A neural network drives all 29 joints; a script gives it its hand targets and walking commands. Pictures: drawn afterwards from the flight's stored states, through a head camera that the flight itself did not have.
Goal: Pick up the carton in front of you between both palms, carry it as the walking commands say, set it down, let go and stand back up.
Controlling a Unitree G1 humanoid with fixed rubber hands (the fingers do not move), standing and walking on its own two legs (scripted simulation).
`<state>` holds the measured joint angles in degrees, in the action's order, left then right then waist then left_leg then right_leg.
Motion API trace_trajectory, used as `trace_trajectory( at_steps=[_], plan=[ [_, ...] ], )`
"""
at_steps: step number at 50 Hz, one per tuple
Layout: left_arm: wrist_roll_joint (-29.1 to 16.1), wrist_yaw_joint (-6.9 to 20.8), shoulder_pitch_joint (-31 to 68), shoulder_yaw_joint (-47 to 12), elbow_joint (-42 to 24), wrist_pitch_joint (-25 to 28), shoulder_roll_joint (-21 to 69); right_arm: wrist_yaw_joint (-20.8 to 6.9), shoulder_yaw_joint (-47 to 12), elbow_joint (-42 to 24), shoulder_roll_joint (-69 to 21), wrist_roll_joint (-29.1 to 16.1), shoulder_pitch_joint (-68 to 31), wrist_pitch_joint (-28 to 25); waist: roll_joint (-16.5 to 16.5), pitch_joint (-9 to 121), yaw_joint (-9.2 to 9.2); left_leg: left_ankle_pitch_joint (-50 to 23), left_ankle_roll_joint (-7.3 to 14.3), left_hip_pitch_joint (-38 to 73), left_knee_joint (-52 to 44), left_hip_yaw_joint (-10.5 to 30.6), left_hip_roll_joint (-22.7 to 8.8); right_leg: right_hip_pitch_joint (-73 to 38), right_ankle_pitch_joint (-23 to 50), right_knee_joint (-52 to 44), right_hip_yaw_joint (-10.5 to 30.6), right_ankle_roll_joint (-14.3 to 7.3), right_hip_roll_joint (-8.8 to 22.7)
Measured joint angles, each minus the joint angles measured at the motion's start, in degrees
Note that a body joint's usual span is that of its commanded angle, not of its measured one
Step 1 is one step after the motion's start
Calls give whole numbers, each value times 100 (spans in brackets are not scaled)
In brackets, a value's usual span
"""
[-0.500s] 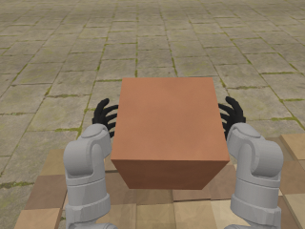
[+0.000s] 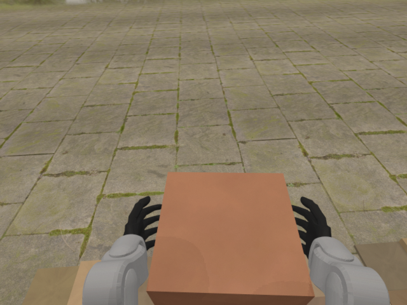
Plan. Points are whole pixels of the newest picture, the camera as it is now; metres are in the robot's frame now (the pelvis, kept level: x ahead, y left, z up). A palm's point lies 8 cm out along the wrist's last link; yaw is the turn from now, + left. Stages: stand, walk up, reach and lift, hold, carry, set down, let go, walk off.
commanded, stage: carry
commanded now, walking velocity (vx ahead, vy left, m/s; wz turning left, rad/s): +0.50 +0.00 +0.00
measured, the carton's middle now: (223, 255) +0.25 +0.00 +0.02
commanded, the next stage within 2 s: none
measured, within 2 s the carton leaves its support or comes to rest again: neither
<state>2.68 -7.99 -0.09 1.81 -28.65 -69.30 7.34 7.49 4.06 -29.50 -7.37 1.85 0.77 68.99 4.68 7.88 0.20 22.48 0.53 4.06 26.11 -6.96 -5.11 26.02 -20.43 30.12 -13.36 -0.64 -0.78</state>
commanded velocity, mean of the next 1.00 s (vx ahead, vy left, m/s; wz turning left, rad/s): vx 0.50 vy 0.00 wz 0.00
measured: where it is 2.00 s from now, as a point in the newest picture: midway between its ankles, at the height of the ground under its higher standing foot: (195, 171)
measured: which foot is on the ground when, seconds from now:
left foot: down 0.00-0.02, up 0.04-0.42, down 0.44-0.86, up 0.88-1.00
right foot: down 0.00-0.44, up 0.46-0.84, down 0.86-1.00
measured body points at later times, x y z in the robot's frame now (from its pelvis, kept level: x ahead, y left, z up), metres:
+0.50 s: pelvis +0.25 +0.04 -0.02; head +0.23 +0.07 +0.43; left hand +0.62 +0.16 +0.09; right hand +0.57 -0.15 +0.10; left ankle +0.30 +0.09 -0.74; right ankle +0.13 -0.10 -0.65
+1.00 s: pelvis +0.59 +0.05 +0.01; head +0.63 +0.05 +0.46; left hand +0.90 +0.24 +0.09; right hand +0.94 -0.06 +0.09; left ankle +0.46 +0.12 -0.62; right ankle +0.62 -0.01 -0.72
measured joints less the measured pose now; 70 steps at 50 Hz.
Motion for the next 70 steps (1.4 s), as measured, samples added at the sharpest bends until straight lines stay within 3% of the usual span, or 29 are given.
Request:
trace_trajectory(
  at_steps=[1,3,5,11,18,20,21,22,24,27,29,32,35,40,43,45,46,47,50,53,55,56,59,61,62,64,66,68,70],
  plan=[
    [-14,0,100,-14,79,-21,-3,1,37,-31,1,18,20,5,-47,-2,28,-137,-40,-426,1003,39,-88,-213,-412,-199,26,48,-28],
    [-15,-3,209,-40,198,17,-3,-2,117,-23,7,22,-42,10,-142,-69,172,141,-124,-1459,3016,394,17,-349,-475,-285,76,75,-46],
    [-13,-5,136,-29,144,41,3,-9,86,-16,7,23,-45,3,-251,-139,225,236,-76,-2248,3765,532,144,-629,-432,-516,139,-22,-23],
    [-20,-9,284,113,157,144,-10,-50,46,178,15,79,-319,-137,-392,-166,181,-465,-68,-3276,1830,209,5,-1602,-559,-1276,274,13,104],
    [101,-108,1567,608,1574,322,-48,30,444,1721,215,-11,-1620,-380,-485,-29,-200,-1162,38,-3166,951,-275,-98,-2399,-1410,-1014,277,145,211],
    [188,-255,2036,799,2072,388,-81,85,573,2364,333,-82,-2192,-465,-487,-59,-333,-953,60,-2782,657,-462,-53,-2331,-1867,-254,243,229,338],
    [242,-320,2282,924,2290,440,-98,103,648,2693,384,-100,-2558,-502,-322,-108,-395,-727,29,-2557,483,-403,-59,-2066,-1950,570,211,246,365],
    [282,-376,2579,1028,2528,499,-171,144,729,2995,364,-89,-2895,-589,-271,-178,-494,-941,33,-2524,559,-319,-4,-1708,-1768,1526,320,121,437],
    [289,-429,3007,1228,3092,616,-311,279,863,3426,288,-51,-3140,-779,-515,-261,-690,-476,246,-2734,1220,-346,251,-904,-1478,3164,937,-31,434],
    [291,-393,3406,1595,3558,650,-196,397,1051,3766,320,-176,-3325,-843,-552,-490,-649,-177,624,-2594,1175,-339,411,260,-1161,4837,1093,-144,310],
    [290,-341,3582,1723,3616,746,-137,402,1175,3839,339,-251,-3463,-965,-579,-660,-539,-96,648,-2431,989,-334,495,894,-775,5148,1027,-166,367],
    [235,-270,3654,1729,3477,954,-137,390,1316,3754,292,-265,-3634,-1154,-549,-826,-383,43,606,-2125,608,-275,574,1622,-402,5058,946,-178,437],
    [148,-185,3524,1649,3228,1096,-141,327,1384,3511,169,-189,-3581,-1276,-519,-862,-268,126,552,-1730,194,-167,610,1989,-36,4325,868,-190,426],
    [3,-47,3003,1423,2582,1147,-60,184,1319,2734,-77,-91,-3010,-1303,-634,-893,-101,230,411,-931,-187,-120,682,1507,1074,1579,569,-210,215],
    [-21,-40,2690,1181,2288,1141,57,114,1244,2170,-89,-89,-2518,-1211,-621,-990,175,189,327,-874,1039,-296,587,512,1653,320,306,-408,-55],
    [12,-74,2597,1084,2193,1147,129,26,1191,2004,-6,-77,-2389,-1154,-432,-1059,381,-105,214,-1487,2907,116,593,321,1633,504,391,-1464,-273],
    [4,-98,2559,1049,2186,1125,137,-6,1164,1969,15,-50,-2326,-1128,-420,-1064,443,3,227,-1836,3739,343,717,220,1563,577,550,-1738,-347],
    [-22,-120,2509,1015,2179,1093,127,-22,1149,1934,7,-22,-2263,-1090,-437,-1053,498,110,255,-2143,4291,474,817,86,1488,567,728,-1760,-404],
    [-183,-126,2405,969,2139,1013,40,-28,1150,1810,-113,92,-2177,-982,-536,-961,582,222,238,-2839,4277,525,880,-385,1546,221,1181,-1540,-449],
    [-294,-133,2471,951,2135,1009,-50,0,1128,1710,-143,188,-2230,-933,-600,-808,601,76,88,-3154,2726,531,818,-784,1971,-128,1476,-1472,-397],
    [-310,-129,2543,942,2178,1004,-91,37,1092,1711,-103,231,-2284,-903,-601,-664,612,-565,16,-3224,1759,559,786,-975,2628,-199,1552,-1456,-339],
    [-301,-123,2575,940,2224,987,-99,56,1081,1726,-86,263,-2295,-876,-598,-559,610,-994,-20,-3218,1323,552,775,-1113,2600,-199,1590,-1400,-312],
    [-217,-103,2696,951,2457,902,-96,95,1101,1868,-33,366,-2356,-755,-530,-222,604,-2412,-114,-2975,-49,399,748,-1543,1818,1,1685,-1255,-298],
    [-179,-96,2807,1003,2636,828,-132,112,1110,2076,5,417,-2508,-663,-426,-34,551,-3264,-98,-2655,-767,176,706,-1708,1204,526,1695,-1037,-334],
    [-185,-94,2862,1048,2713,787,-200,120,1089,2251,0,451,-2623,-656,-427,64,513,-2873,36,-2482,-745,90,711,-1618,864,1067,1667,-868,-308],
    [-265,-89,2955,1125,2932,744,-398,174,1041,2682,-33,504,-2847,-714,-565,147,269,-1463,395,-2502,-254,49,873,-983,-123,2658,1603,-535,-192],
    [-312,-88,2891,1226,3071,707,-421,220,1002,2939,-32,401,-2873,-690,-592,83,11,-1050,441,-2579,180,27,924,-207,-540,3954,1505,-386,-140],
    [-261,-86,2739,1346,3061,713,-254,186,1020,2940,-31,220,-2708,-668,-575,-32,-175,-773,477,-2470,346,38,909,456,-442,4394,1370,-309,-47],
    [-148,-84,2580,1409,2914,778,-55,188,1043,2850,-27,101,-2529,-748,-589,-191,-303,-546,467,-2257,346,54,882,968,-221,4187,1269,-239,104]
  ],
)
